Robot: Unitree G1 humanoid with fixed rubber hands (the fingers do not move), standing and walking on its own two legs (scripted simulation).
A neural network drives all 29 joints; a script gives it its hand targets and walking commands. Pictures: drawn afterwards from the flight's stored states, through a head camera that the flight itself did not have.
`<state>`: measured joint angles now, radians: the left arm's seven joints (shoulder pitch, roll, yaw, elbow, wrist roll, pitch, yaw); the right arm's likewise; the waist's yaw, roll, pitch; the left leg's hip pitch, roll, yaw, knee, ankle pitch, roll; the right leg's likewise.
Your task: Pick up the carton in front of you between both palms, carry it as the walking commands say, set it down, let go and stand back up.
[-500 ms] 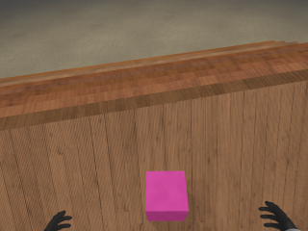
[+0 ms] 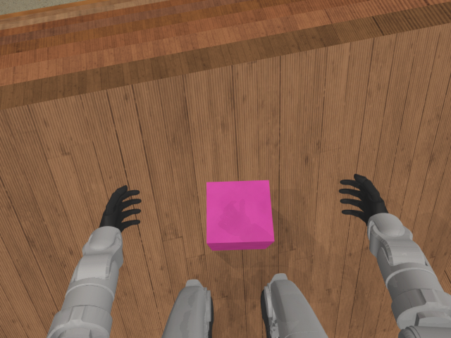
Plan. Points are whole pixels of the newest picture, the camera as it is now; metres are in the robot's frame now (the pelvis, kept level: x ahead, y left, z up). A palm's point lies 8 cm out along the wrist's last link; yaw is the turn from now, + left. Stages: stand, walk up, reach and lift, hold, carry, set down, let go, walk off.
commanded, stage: reach and lift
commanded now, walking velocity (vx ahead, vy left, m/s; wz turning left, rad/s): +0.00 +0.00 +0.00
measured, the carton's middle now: (238, 218) +0.42 -0.02 -0.57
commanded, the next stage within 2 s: none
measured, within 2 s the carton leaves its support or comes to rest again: neither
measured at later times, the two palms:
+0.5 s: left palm (160, 178) +0.45 +0.17 -0.18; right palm (321, 174) +0.43 -0.21 -0.18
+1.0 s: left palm (177, 210) +0.43 +0.17 -0.42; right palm (301, 206) +0.42 -0.22 -0.42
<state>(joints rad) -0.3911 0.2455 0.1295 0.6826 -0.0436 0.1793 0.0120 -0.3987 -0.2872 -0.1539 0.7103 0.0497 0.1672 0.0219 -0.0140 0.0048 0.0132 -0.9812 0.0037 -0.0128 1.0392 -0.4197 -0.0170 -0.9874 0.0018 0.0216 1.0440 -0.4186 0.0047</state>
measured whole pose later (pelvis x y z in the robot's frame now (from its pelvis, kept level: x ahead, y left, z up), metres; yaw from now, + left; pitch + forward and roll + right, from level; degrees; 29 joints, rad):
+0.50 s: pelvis -0.05 +0.00 -0.07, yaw +0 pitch +45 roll +1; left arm -1.07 0.20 0.32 0.95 0.05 0.09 0.05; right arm -1.05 -0.22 -0.33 0.94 -0.03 0.08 -0.01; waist -0.02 0.01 -0.08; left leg -1.65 -0.01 -0.03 1.22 -0.34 -0.03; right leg -1.66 0.01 0.03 1.22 -0.34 0.02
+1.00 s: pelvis -0.07 +0.00 -0.26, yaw +0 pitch +46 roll +0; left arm -1.11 0.28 0.13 0.89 -0.15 0.06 0.12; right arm -1.10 -0.33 -0.17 0.93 0.19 0.04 -0.07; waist -0.02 0.01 0.06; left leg -2.22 -0.05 -0.04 1.95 -0.53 -0.05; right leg -2.23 0.04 0.04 1.95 -0.52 0.04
